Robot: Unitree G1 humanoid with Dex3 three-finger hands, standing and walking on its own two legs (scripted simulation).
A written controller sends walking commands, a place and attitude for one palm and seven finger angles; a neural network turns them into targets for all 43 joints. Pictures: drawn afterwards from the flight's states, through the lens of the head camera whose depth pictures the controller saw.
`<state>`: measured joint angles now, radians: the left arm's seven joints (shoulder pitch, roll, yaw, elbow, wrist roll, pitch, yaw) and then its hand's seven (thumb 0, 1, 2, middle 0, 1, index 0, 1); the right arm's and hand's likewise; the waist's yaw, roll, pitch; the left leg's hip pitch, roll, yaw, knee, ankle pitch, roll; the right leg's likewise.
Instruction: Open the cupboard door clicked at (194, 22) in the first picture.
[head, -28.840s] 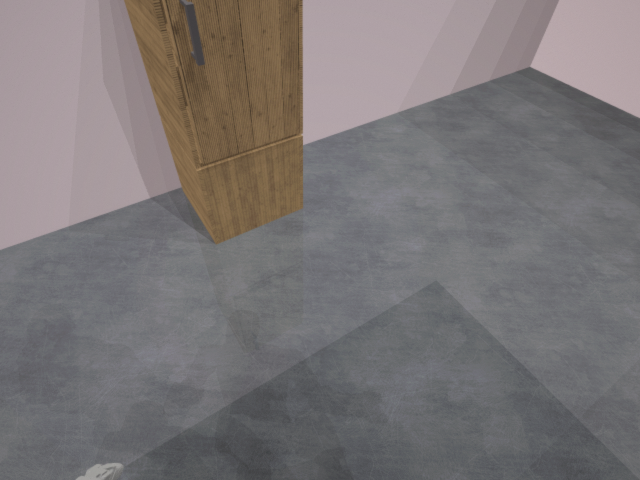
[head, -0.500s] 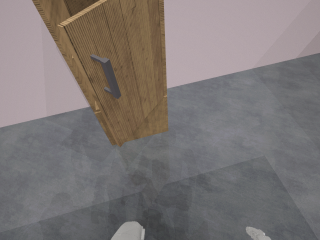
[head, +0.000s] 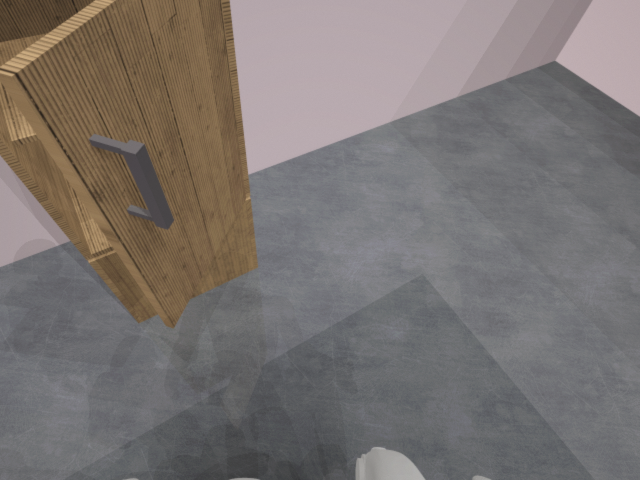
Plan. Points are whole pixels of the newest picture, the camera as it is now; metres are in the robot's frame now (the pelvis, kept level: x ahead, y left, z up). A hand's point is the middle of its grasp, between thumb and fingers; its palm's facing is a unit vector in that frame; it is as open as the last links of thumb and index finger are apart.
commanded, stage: walk to a spot facing it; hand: left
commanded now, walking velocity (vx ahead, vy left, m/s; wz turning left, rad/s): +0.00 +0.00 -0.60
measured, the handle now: (136, 185) +0.42 +0.29 +0.07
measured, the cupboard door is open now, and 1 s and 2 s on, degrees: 41 41 41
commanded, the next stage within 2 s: none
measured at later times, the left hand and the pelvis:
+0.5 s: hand (249, 429) +0.19 +0.11 -0.16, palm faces -0.34 -0.91 -0.23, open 7.4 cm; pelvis +0.03 -0.03 +0.00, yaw -19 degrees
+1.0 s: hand (313, 371) +0.28 +0.03 -0.17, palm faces -0.60 -0.77 -0.23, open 7.4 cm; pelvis +0.08 -0.07 -0.02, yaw -38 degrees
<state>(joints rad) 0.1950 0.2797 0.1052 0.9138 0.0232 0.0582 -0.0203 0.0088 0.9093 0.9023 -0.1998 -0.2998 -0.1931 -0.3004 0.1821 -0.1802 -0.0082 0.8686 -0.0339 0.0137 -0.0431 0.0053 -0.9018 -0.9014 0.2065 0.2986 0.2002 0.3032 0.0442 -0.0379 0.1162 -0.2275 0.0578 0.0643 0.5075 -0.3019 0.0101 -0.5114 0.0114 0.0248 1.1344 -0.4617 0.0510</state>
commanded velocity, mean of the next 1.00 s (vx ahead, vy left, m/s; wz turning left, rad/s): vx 0.11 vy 0.00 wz -0.60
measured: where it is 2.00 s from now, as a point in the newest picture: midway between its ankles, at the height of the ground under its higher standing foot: (448, 412)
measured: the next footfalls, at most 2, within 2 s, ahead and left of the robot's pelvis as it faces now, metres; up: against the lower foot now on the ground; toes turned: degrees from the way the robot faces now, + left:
right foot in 0.22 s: +0.04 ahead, -0.14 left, +0.00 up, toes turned -15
left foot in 0.60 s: +0.13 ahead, +0.08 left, +0.00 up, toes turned -21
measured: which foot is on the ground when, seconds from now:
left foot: down 0.00-0.22, up 0.24-0.58, down 0.60-0.96, up 0.98-1.00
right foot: up 0.00-0.20, down 0.22-0.60, up 0.62-0.94, down 0.96-1.00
